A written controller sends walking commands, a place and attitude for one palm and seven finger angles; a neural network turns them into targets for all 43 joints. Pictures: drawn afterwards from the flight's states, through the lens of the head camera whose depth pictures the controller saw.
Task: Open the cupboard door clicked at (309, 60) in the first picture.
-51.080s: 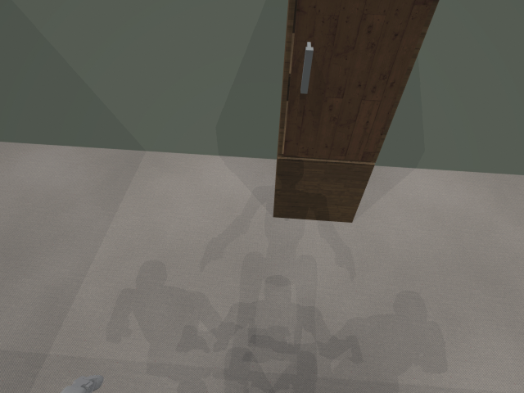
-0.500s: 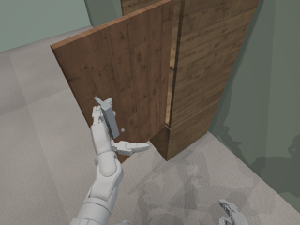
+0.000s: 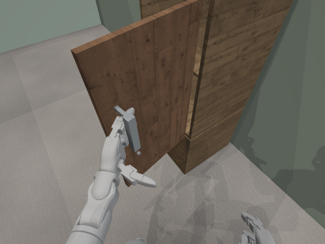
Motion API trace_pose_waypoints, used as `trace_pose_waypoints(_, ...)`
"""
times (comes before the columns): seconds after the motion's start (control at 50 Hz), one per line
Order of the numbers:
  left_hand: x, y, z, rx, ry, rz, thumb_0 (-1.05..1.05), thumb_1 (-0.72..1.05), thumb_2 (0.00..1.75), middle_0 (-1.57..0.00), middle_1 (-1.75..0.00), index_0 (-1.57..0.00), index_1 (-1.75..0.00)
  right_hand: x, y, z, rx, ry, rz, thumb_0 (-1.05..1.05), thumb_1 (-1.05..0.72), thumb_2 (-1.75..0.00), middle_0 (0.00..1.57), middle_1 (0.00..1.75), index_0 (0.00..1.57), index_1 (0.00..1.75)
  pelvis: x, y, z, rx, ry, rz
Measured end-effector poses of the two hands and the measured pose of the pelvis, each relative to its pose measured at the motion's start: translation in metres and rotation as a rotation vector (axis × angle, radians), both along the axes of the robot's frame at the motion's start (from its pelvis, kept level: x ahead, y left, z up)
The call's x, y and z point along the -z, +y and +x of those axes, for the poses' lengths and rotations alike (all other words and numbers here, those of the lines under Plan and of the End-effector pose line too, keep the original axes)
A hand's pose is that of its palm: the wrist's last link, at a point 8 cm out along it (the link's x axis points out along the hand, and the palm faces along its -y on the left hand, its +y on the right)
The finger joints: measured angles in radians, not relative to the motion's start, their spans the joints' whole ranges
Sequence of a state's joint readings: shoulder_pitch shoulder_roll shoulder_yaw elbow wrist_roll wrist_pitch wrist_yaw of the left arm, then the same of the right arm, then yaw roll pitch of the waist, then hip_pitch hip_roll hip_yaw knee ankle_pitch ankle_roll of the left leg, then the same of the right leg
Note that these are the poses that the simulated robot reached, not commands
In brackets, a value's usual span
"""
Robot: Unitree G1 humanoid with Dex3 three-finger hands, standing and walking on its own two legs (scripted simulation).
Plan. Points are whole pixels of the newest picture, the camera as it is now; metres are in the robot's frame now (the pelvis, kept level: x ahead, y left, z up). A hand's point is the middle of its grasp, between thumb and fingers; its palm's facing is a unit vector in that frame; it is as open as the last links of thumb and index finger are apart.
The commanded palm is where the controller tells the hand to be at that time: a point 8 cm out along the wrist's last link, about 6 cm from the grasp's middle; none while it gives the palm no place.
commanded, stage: slide the hand sideways off the handle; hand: left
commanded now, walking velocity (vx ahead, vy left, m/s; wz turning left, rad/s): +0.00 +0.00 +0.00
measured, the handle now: (127, 129) +0.38 +0.12 +0.07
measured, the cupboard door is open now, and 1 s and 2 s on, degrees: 100 100 100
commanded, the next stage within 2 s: draw the hand back to the body in 0.82 s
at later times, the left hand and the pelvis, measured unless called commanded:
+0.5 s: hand (123, 175) +0.26 +0.11 +0.06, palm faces -0.06 -1.00 -0.02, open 16.3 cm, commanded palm +0.24 +0.17 +0.07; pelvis +0.03 -0.01 -0.01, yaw +0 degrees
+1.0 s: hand (103, 189) +0.23 +0.14 +0.06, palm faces -0.05 -1.00 -0.03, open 16.3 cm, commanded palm +0.21 +0.20 +0.08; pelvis +0.01 -0.02 -0.01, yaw +1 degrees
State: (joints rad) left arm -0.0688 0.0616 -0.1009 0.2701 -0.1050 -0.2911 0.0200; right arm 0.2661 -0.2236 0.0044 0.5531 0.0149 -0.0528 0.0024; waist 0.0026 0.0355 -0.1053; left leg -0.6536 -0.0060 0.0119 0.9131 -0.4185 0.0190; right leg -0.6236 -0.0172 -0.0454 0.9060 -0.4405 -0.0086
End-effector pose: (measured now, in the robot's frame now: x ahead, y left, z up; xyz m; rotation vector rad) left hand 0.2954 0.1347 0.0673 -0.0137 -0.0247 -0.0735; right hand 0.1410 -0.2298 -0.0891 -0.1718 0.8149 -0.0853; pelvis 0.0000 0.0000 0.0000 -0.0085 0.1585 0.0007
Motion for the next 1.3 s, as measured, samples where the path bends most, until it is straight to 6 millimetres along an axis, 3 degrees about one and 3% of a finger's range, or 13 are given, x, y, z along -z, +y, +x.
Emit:
trace_pose_waypoints(0.26,0.006,0.011,-0.028,0.023,0.040,0.016,-0.01,-0.50,0.30,-0.13,-0.31,-0.13,-0.31,-0.008,0.010,0.032,-0.010,-0.053,0.014,0.01,-0.91,-0.90,0.20,0.30,0.20,0.30,0.002,0.001,0.020,0.011,0.015,-0.004)
trace_pose_waypoints(0.5,0.007,0.027,-0.053,-0.012,0.063,0.040,-0.01,-0.50,0.30,-0.15,-0.30,-0.15,-0.31,-0.008,0.006,0.056,-0.032,-0.102,0.010,0.01,-0.91,-0.90,0.20,0.30,0.20,0.30,0.007,-0.008,0.025,-0.002,0.030,-0.003)
trace_pose_waypoints(0.94,0.005,0.062,-0.086,-0.032,0.050,0.053,-0.01,-0.50,0.30,-0.15,-0.30,-0.16,-0.31,-0.004,-0.026,0.035,0.004,-0.125,-0.044,0.01,-0.91,-0.90,0.20,0.30,0.20,0.30,0.014,-0.023,0.012,-0.014,0.027,-0.007)
trace_pose_waypoints(1.12,-0.015,0.072,-0.091,-0.021,0.024,0.066,-0.01,-0.50,0.30,-0.16,-0.30,-0.16,-0.31,-0.013,-0.019,0.029,0.025,-0.156,-0.031,0.01,-0.91,-0.90,0.20,0.30,0.20,0.30,0.007,-0.018,0.009,-0.009,-0.003,-0.012)
trace_pose_waypoints(1.3,-0.035,0.091,-0.101,-0.046,0.028,0.071,-0.01,-0.50,0.30,-0.16,-0.30,-0.16,-0.31,-0.028,-0.003,0.037,0.005,-0.209,-0.014,0.01,-0.90,-0.90,0.20,0.30,0.20,0.30,-0.002,-0.011,0.011,-0.012,-0.039,-0.018)
